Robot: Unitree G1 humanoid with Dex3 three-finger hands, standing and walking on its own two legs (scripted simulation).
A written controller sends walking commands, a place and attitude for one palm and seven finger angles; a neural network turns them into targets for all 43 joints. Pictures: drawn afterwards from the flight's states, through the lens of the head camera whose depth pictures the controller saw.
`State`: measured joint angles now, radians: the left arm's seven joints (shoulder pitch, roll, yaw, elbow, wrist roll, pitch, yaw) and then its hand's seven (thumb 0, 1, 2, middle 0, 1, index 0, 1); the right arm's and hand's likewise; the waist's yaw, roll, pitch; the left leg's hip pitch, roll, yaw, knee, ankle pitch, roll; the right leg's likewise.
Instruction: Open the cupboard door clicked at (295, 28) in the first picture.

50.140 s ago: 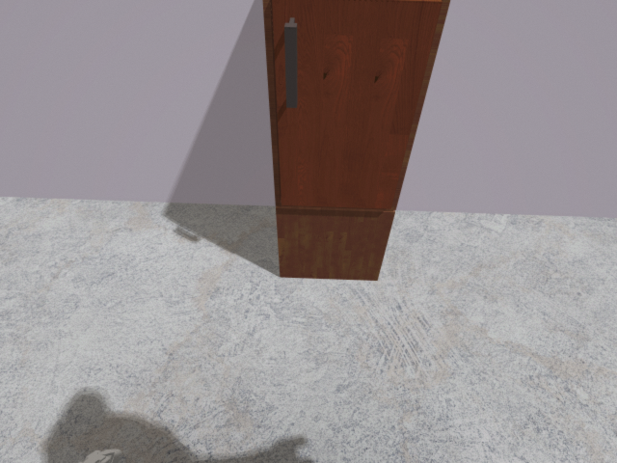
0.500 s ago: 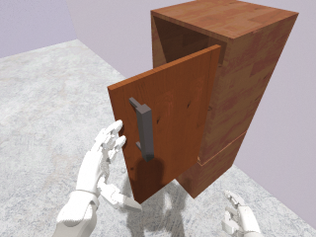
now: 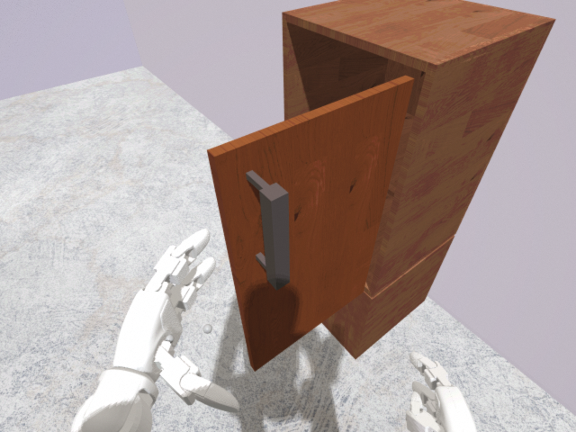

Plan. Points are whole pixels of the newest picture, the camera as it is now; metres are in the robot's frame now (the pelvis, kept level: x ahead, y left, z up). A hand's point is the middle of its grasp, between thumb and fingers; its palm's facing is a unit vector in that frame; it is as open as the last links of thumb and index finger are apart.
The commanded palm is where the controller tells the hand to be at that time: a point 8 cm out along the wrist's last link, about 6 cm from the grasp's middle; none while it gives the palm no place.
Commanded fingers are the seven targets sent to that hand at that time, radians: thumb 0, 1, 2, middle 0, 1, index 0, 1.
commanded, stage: draw the hand back to the body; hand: left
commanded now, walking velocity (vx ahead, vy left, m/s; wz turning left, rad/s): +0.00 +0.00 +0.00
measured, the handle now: (267, 232) +0.35 +0.07 +0.13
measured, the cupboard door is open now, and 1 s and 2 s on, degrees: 90 90 90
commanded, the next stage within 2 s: step back with the hand held close in 1.50 s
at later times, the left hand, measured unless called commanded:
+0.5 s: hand (136, 322) +0.19 +0.19 +0.15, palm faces +0.14 -0.97 -0.22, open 15.8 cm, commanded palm +0.15 +0.23 +0.15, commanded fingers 0.00 -0.15 0.45 -0.16 -0.30 -0.16 -0.30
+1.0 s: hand (81, 297) +0.20 +0.25 +0.16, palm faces +0.40 -0.83 -0.39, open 10.5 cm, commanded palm +0.15 +0.29 +0.17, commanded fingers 0.00 0.73 0.82 -0.19 -0.30 -0.19 -0.30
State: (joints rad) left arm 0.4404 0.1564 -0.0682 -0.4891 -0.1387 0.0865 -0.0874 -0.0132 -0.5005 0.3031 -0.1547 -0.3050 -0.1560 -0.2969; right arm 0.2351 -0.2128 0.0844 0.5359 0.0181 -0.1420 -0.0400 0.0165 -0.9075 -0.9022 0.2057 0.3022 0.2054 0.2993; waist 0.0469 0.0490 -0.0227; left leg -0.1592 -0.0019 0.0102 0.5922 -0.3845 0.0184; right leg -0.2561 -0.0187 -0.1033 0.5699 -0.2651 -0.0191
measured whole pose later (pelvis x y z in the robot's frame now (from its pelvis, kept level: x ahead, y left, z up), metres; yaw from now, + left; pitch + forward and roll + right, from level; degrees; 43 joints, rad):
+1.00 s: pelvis +0.01 +0.01 +0.01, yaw -1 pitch -5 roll -1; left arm 0.47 0.32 0.27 -0.40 -0.03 -0.12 0.12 0.00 0.39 0.68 -0.19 -0.31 -0.20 -0.30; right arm 0.20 -0.21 0.04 0.65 -0.01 -0.13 -0.07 0.02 -0.91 -0.90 0.21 0.30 0.21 0.30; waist 0.07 0.07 0.04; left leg 0.00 0.00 0.02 0.41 -0.31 0.02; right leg -0.10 -0.01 -0.09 0.39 -0.19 -0.01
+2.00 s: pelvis -0.04 +0.02 +0.00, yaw -1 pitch +0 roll +0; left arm 0.59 0.43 0.40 -0.52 -0.04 -0.18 0.12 0.01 0.89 0.90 -0.22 -0.31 -0.22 -0.30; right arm 0.17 -0.23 -0.02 0.58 0.01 -0.03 -0.08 0.01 -0.91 -0.90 0.21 0.30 0.21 0.30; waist 0.00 0.01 0.06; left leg -0.25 -0.03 0.04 0.54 -0.29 0.04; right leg -0.35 -0.05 -0.07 0.50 -0.15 0.00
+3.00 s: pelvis -0.25 -0.04 +0.01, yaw -1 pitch +4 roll +1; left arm 0.64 0.46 0.44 -0.55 -0.04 -0.19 0.15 0.01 0.88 0.90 -0.22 -0.31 -0.22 -0.30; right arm 0.23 -0.24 0.00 0.61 0.01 -0.10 -0.08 0.01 -0.91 -0.90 0.21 0.30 0.21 0.30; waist -0.03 -0.04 -0.05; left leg -0.34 0.00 0.06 0.65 -0.30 0.00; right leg -0.25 0.00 -0.03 0.51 -0.32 -0.03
